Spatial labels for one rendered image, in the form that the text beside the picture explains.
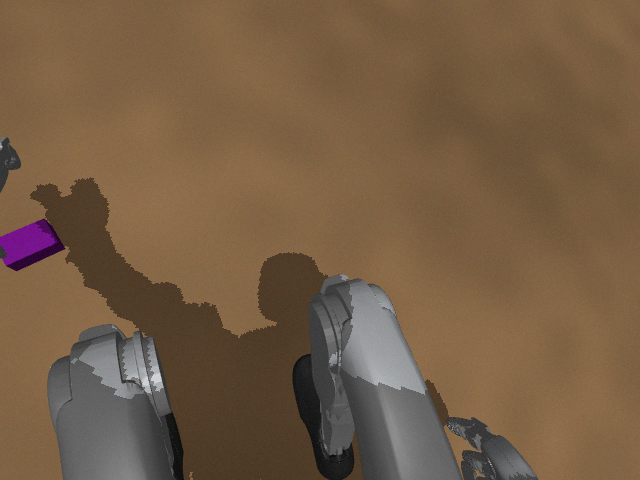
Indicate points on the small box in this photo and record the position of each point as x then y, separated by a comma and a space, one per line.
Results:
30, 244

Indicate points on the right robot hand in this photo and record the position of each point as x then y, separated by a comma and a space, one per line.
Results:
499, 459

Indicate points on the right robot foot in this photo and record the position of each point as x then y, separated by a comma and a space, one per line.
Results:
332, 467

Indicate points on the left robot hand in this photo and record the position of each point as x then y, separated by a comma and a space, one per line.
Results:
9, 160

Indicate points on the left robot foot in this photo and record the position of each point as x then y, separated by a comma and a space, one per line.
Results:
176, 446

